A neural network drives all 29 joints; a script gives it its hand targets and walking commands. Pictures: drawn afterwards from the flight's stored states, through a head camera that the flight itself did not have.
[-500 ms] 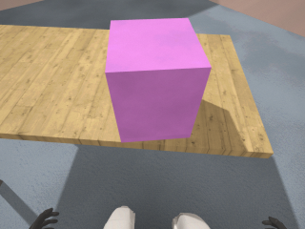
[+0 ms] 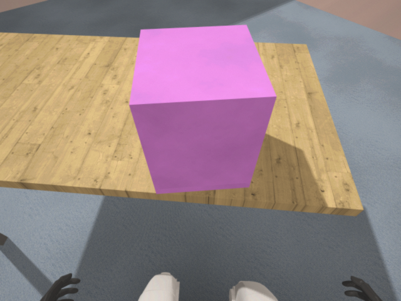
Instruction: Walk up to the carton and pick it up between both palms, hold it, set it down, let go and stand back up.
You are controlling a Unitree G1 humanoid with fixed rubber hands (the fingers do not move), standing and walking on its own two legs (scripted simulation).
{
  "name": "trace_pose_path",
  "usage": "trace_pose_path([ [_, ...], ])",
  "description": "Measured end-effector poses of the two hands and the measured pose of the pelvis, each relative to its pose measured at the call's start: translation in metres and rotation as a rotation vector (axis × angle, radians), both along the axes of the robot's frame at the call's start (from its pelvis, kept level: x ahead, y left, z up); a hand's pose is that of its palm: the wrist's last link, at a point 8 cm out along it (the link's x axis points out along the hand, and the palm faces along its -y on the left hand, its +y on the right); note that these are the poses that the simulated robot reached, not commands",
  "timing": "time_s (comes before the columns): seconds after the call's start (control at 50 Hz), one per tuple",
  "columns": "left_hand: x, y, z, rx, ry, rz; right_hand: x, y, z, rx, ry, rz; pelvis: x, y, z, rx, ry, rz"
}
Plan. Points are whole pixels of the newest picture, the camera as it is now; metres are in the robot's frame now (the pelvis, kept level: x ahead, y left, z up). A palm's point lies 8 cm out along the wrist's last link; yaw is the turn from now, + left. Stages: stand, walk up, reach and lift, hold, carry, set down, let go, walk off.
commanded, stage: walk up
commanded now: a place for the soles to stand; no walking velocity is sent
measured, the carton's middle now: (198, 114) +0.43 +0.03 +0.13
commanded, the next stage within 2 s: reach and lift in 1.56 s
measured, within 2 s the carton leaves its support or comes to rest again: neither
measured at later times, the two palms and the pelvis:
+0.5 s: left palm out of the picture +0.11 +0.32 -0.07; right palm out of the picture +0.11 -0.30 -0.08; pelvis +0.00 +0.01 +0.00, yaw +0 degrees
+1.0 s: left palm out of the picture +0.09 +0.35 -0.07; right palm out of the picture +0.09 -0.26 -0.08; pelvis -0.02 +0.04 +0.00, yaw -1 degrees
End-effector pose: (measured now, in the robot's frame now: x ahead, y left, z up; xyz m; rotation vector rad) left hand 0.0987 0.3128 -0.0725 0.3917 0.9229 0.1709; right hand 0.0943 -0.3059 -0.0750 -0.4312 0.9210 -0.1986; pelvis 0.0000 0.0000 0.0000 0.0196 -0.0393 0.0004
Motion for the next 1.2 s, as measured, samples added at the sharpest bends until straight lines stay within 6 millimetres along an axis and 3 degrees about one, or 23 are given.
trace_pose_path([
  [0.16, 0.008, 0.013, 0.002, 0.005, 0.003, 0.01, 0.005, 0.013, -0.002, 0.006, 0.002, 0.009, 0.005, 0.011, 0.0, -0.02, 0.004, 0.007],
  [0.26, 0.013, 0.001, 0.0, -0.001, -0.023, 0.011, 0.001, 0.0, -0.001, -0.004, 0.003, 0.007, 0.003, 0.0, -0.002, -0.008, 0.0, 0.006],
  [0.36, 0.008, -0.007, 0.003, 0.004, -0.024, 0.001, 0.009, -0.006, -0.001, 0.004, -0.011, 0.013, 0.002, -0.007, -0.001, -0.002, 0.0, 0.009],
  [0.52, 0.01, 0.01, 0.005, 0.026, -0.03, 0.008, 0.012, 0.011, -0.004, 0.024, -0.015, 0.015, 0.003, 0.007, -0.002, -0.017, -0.001, 0.003],
  [0.76, -0.001, 0.031, 0.004, 0.037, -0.069, -0.001, 0.002, 0.034, 0.0, 0.038, -0.031, 0.007, -0.017, 0.03, -0.003, -0.03, -0.033, -0.015],
  [0.92, -0.012, 0.034, 0.003, 0.038, -0.066, 0.003, -0.006, 0.037, -0.001, 0.047, -0.027, 0.005, -0.025, 0.033, -0.004, -0.03, -0.044, -0.017],
  [1.2, -0.01, 0.039, 0.009, 0.058, -0.068, -0.005, -0.001, 0.043, -0.007, 0.073, -0.028, 0.01, -0.023, 0.036, -0.004, -0.029, -0.041, -0.017],
])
